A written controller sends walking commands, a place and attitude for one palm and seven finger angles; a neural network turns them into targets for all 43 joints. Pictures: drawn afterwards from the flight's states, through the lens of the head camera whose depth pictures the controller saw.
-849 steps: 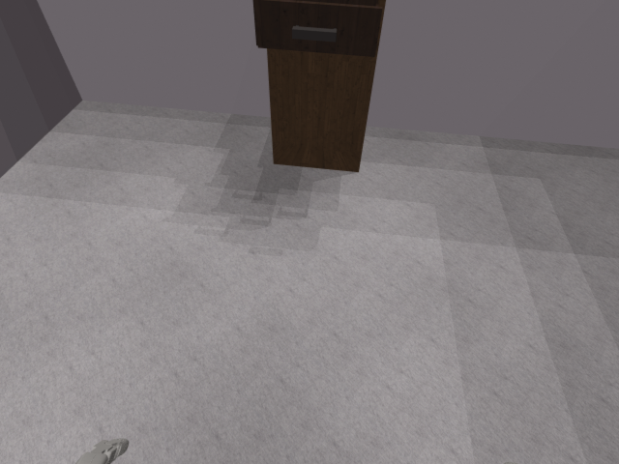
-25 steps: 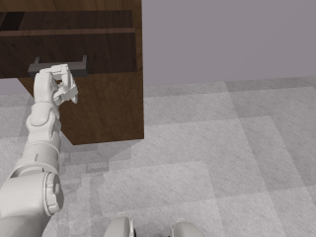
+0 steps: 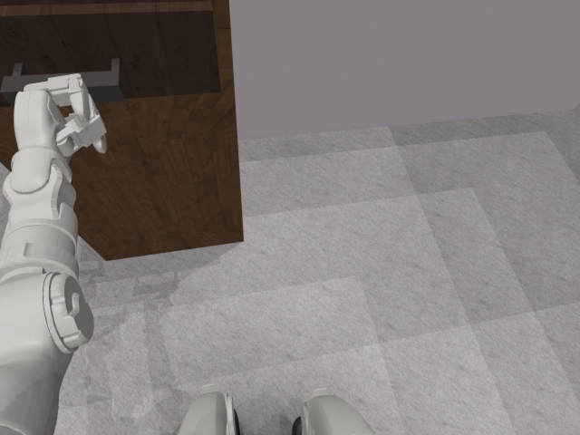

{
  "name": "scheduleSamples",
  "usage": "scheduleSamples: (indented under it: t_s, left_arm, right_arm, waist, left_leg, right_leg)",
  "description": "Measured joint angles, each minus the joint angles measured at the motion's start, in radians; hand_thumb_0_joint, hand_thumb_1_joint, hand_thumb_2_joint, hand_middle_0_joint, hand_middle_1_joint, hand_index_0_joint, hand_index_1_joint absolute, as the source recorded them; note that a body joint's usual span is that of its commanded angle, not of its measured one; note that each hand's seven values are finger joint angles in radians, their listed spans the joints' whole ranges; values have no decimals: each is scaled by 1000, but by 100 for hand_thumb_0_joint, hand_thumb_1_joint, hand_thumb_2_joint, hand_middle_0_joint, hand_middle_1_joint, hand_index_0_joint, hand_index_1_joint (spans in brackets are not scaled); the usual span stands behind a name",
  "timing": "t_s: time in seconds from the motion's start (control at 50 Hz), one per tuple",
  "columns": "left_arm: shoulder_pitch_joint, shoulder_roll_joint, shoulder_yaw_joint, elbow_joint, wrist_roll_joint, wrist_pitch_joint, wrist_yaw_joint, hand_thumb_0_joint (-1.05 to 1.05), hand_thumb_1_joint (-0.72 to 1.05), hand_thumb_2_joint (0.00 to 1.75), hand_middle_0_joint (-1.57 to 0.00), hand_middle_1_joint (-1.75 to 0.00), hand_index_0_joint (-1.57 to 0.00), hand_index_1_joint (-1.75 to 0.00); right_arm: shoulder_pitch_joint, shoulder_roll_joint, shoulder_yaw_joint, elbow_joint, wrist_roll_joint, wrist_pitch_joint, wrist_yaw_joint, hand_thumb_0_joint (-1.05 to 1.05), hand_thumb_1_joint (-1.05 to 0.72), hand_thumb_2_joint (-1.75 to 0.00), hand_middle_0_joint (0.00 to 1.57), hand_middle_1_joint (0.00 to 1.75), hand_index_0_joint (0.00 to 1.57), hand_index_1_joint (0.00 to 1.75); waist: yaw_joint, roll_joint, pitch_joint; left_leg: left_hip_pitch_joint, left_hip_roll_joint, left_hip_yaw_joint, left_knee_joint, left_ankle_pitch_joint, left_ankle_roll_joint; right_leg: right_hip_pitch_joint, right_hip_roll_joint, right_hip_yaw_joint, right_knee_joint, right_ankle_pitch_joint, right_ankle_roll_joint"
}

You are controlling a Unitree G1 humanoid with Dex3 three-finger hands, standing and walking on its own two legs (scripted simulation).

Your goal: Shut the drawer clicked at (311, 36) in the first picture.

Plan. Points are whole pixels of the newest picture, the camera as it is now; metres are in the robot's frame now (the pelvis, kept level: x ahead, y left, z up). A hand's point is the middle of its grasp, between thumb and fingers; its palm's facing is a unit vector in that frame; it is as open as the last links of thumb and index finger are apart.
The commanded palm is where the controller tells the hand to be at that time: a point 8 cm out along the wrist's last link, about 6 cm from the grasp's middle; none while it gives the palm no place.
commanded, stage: push the drawer shut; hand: left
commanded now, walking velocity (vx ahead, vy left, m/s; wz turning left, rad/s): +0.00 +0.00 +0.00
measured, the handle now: (68, 78) +0.59 +0.26 +0.08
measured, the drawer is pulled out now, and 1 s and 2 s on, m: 0.03 0.00 0.00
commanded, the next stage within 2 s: pull the fist back off the drawer in 0.70 s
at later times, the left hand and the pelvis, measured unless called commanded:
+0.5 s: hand (90, 99) +0.55 +0.22 +0.08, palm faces +0.12 -0.99 -0.02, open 3.1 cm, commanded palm +0.56 +0.25 +0.08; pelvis -0.01 +0.01 -0.01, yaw +0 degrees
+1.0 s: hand (83, 96) +0.56 +0.23 +0.08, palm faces +0.09 -1.00 -0.03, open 3.4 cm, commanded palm +0.57 +0.24 +0.08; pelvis -0.04 +0.02 -0.03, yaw -1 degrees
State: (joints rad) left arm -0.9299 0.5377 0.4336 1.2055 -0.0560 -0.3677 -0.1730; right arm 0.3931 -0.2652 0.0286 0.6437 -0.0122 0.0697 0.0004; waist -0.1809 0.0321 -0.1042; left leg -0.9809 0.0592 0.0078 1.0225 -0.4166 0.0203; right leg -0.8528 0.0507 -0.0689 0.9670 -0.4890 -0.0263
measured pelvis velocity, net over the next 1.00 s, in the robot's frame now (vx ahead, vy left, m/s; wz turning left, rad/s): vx -0.04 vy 0.02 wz -0.01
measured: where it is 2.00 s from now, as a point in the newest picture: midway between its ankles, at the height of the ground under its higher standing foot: outside the picture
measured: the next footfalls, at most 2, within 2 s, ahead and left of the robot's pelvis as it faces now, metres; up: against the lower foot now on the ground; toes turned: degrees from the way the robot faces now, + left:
none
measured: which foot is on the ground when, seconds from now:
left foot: down 0.00-1.00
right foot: down 0.00-1.00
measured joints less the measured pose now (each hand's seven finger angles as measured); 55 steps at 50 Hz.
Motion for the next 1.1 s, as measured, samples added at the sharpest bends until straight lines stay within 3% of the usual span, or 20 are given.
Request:
scheduleSamples:
  t_s: [0.28,0.42,0.84,1.1]
  left_arm:
    - [-135,82,11,68,31,31,6,4,81,89,-140,-160,-140,-160]
    - [-167,99,18,98,56,40,-2,1,74,91,-139,-160,-140,-160]
    - [-341,232,-48,204,87,75,-3,8,63,91,-139,-160,-140,-160]
    - [-370,213,-44,180,103,112,17,7,63,90,-139,-160,-140,-160]
  right_arm:
    - [18,-5,11,-5,-18,9,5,0,-91,-90,21,30,20,30]
    - [41,-1,20,4,-25,18,10,0,-91,-90,21,30,20,30]
    - [51,-14,65,15,-31,-59,-14,0,-91,-90,21,30,20,30]
    - [73,-7,65,10,-43,-75,-1,0,-91,-90,21,30,20,30]
  waist:
    - [-39,4,10]
    - [-43,9,9]
    - [-106,20,24]
    - [-106,23,29]
  left_leg:
    - [-74,3,-11,28,-6,6]
    - [-95,2,-20,40,-5,9]
    - [-226,4,-54,110,22,18]
    - [-250,-5,-49,115,34,30]
  right_leg:
    - [-62,4,-10,9,2,6]
    - [-76,5,-18,12,4,8]
    - [-188,10,-51,66,30,13]
    - [-212,0,-47,73,40,24]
